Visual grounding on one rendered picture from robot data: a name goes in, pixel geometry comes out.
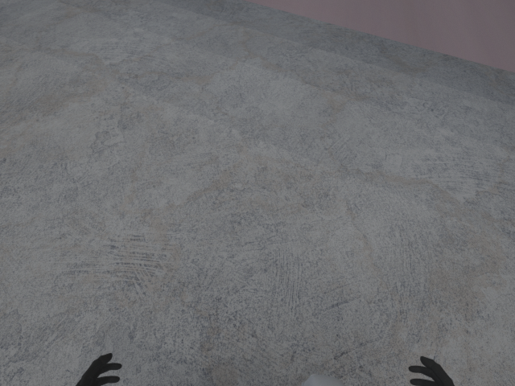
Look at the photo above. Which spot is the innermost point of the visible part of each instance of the right robot hand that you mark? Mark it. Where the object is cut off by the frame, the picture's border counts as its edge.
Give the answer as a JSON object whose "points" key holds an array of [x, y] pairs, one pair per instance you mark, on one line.
{"points": [[434, 371]]}

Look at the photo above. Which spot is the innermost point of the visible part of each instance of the left robot hand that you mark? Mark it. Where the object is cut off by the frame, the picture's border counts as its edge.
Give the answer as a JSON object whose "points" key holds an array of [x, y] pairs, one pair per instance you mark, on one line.
{"points": [[98, 367]]}

